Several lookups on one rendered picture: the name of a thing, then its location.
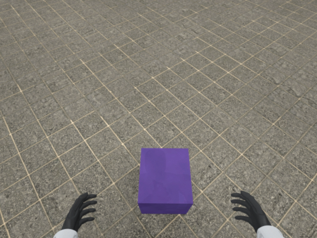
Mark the carton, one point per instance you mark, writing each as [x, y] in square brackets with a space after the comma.
[165, 181]

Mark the right robot forearm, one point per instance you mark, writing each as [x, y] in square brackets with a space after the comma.
[269, 232]

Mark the right robot hand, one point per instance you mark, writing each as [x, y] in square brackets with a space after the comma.
[256, 216]

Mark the left robot hand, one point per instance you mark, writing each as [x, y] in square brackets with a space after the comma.
[73, 219]

